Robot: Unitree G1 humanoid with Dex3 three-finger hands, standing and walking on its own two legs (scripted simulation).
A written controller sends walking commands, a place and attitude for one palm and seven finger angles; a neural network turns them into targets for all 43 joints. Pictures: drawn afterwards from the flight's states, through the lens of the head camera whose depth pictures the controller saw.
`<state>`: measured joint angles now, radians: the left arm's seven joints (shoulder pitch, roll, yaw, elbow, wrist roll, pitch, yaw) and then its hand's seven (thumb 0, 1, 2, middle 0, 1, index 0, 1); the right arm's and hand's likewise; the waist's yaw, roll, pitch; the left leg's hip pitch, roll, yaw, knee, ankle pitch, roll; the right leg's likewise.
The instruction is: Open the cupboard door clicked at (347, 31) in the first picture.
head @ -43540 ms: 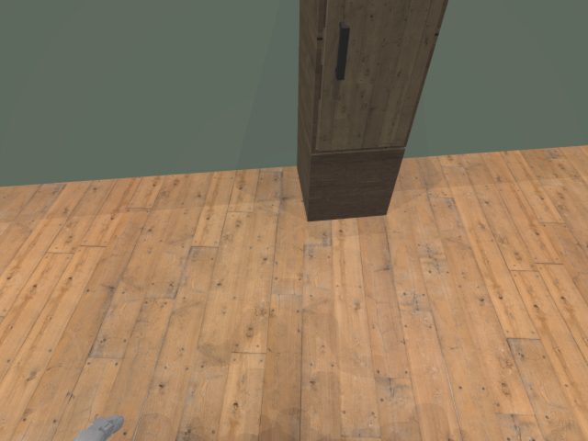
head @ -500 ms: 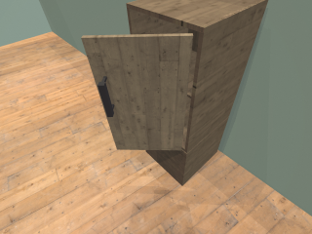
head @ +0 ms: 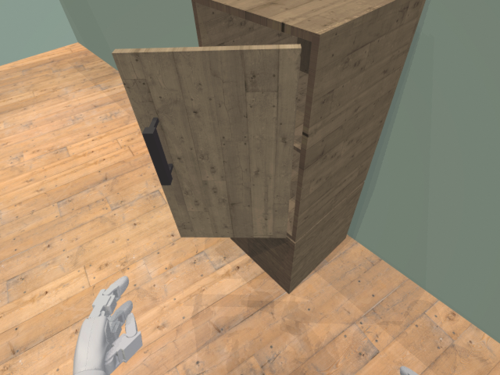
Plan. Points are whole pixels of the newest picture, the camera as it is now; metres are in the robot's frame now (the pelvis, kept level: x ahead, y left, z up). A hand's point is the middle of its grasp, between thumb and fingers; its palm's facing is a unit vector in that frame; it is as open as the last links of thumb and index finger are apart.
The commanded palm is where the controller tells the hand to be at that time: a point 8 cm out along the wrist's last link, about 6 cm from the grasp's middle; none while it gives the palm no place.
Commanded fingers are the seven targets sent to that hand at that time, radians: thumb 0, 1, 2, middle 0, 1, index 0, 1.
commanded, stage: raise the hand with hooked fingers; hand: left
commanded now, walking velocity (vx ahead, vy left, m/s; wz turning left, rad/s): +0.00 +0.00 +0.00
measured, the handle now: (160, 152) +0.56 +0.22 +0.04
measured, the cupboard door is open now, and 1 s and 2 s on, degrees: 45 45 45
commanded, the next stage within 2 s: move the hooked fingers beside the handle in 1.90 s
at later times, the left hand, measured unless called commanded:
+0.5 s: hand (132, 328) +0.20 +0.20 -0.01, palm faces -0.08 -0.99 -0.08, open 10.3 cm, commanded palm +0.16 +0.27 -0.01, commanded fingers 0.00 0.06 0.54 -0.26 -0.84 -0.26 -0.84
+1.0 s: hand (95, 295) +0.24 +0.25 +0.03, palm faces -0.01 -1.00 -0.07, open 13.1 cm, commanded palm +0.21 +0.31 +0.03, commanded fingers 0.00 -0.50 0.30 -0.30 -1.20 -0.30 -1.20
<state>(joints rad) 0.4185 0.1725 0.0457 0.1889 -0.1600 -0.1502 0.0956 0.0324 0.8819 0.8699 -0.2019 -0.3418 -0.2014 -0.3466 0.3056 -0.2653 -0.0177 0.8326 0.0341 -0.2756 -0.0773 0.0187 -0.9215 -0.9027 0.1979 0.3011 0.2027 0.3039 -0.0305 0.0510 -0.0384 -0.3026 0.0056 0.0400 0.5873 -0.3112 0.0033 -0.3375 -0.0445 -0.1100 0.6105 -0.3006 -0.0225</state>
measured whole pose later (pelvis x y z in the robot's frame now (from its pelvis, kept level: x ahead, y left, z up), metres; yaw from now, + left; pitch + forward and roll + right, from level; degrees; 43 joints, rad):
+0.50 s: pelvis -0.01 -0.01 -0.07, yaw +1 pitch +14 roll -2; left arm 0.31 0.26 0.24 0.04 -0.33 -0.47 -0.46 0.01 0.28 0.64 -0.24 -0.69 -0.24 -0.70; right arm 0.13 -0.19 0.03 0.59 0.03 -0.24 -0.04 0.01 -0.90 -0.90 0.20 0.30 0.21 0.30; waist 0.04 0.03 -0.09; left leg -0.85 0.05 -0.04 1.15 -0.54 -0.02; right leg -0.83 -0.03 -0.17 1.08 -0.49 -0.05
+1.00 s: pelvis -0.01 +0.02 -0.04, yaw -1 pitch +9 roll -2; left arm 0.22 0.35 0.32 0.10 -0.34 -0.32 -0.37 -0.01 -0.30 0.39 -0.29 -1.07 -0.29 -1.07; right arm 0.26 -0.26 0.02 0.55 0.04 -0.26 -0.08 0.01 -0.90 -0.90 0.20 0.30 0.20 0.30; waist -0.02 0.00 -0.08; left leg -0.65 0.03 0.02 0.95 -0.46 0.03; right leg -0.64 -0.03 -0.11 0.88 -0.39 -0.01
